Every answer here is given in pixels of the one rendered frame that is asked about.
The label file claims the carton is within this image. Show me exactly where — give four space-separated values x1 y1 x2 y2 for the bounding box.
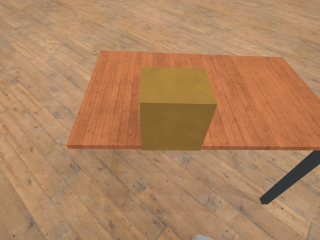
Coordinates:
139 66 218 151

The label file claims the table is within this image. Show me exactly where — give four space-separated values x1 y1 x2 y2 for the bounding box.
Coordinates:
66 50 320 205

